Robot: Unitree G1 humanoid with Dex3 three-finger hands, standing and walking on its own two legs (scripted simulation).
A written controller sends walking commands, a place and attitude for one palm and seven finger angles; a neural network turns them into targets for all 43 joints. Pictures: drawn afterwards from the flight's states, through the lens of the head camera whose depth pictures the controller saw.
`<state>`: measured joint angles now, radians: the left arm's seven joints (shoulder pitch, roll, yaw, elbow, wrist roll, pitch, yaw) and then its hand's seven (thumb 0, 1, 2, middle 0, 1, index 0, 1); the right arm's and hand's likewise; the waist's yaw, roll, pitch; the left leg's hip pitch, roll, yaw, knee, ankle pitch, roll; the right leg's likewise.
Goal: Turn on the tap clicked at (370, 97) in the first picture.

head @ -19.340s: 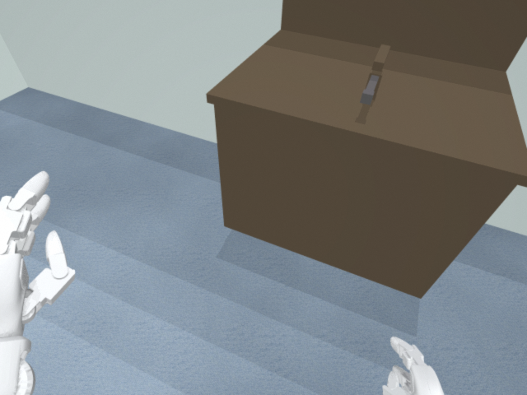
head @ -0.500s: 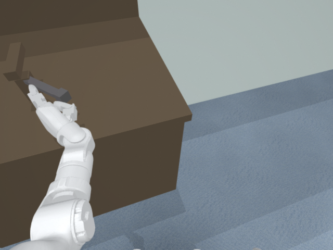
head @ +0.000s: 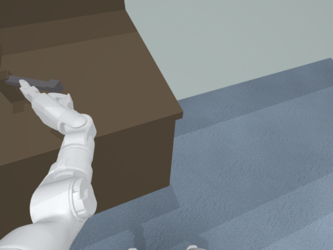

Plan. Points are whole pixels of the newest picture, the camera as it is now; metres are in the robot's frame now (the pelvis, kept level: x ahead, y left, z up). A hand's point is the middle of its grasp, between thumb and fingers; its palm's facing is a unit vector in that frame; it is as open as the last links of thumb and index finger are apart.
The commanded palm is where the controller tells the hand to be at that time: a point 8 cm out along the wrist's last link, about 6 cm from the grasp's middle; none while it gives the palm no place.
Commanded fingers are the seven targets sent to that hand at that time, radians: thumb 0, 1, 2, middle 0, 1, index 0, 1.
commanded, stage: push the lever round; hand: left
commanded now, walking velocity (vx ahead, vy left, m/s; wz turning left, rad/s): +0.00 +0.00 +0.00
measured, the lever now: (54, 87) +0.50 +0.27 +0.10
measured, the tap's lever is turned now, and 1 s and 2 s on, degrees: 57 77 77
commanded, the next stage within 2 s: lift the hand up off the lever in 0.50 s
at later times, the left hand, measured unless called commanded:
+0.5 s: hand (74, 86) +0.52 +0.22 +0.09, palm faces +0.81 -0.57 -0.13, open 7.9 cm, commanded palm +0.46 +0.24 +0.10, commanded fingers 0.00 0.90 0.90 -0.15 -0.15 -0.15 -0.15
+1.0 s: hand (70, 85) +0.51 +0.23 +0.10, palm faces +0.82 -0.56 -0.11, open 7.9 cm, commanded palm +0.45 +0.24 +0.11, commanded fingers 0.00 0.90 0.90 -0.15 -0.15 -0.15 -0.15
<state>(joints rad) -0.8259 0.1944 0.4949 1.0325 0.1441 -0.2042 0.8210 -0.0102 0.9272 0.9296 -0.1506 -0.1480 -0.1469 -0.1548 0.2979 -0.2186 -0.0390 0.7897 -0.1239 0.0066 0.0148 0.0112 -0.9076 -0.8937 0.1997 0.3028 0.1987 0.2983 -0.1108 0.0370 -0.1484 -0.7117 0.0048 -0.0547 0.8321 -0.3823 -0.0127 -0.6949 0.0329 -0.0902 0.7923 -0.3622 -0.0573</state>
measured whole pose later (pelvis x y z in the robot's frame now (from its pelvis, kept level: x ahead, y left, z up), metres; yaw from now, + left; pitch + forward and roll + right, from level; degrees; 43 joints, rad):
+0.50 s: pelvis +0.02 +0.00 +0.00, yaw +0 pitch +18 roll -2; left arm -0.94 0.25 0.53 1.12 0.18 -0.18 0.86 0.01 0.91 0.92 -0.15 -0.15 -0.11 -0.14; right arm 0.35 -0.22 -0.04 0.79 -0.14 0.01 0.05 0.01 -0.91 -0.89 0.20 0.30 0.20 0.30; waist -0.14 0.04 -0.16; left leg -0.75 0.01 -0.05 0.83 -0.40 -0.01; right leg -0.72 0.04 -0.09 0.77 -0.37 -0.05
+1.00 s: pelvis +0.03 +0.01 +0.01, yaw +0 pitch +16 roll -2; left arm -0.87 0.20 0.53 1.04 0.16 -0.14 0.85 0.02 0.90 0.90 -0.15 -0.15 -0.15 -0.15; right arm 0.34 -0.22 -0.04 0.79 -0.14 0.02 0.06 0.01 -0.91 -0.89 0.20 0.30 0.20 0.30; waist -0.12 0.05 -0.15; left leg -0.66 0.01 -0.06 0.79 -0.41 0.00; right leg -0.64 0.04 -0.09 0.73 -0.38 -0.05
